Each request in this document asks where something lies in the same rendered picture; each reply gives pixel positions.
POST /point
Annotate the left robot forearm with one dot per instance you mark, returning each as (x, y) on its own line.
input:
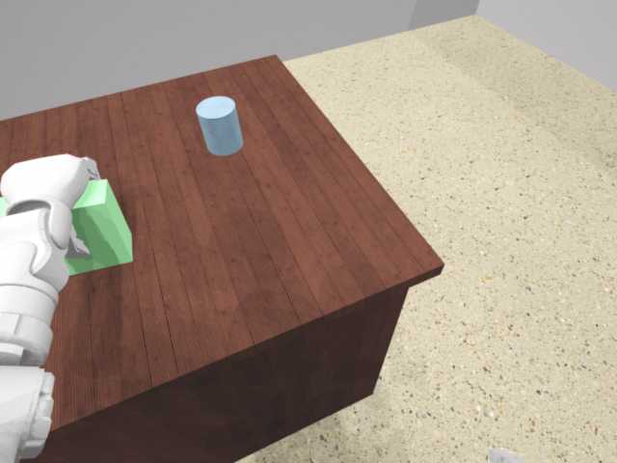
(34, 237)

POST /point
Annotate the left robot upper arm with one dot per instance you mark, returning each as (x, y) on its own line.
(25, 411)

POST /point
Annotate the sponge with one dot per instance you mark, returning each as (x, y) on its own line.
(99, 223)

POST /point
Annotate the table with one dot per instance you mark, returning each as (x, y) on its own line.
(265, 285)

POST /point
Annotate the left robot hand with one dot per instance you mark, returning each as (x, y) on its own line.
(63, 177)

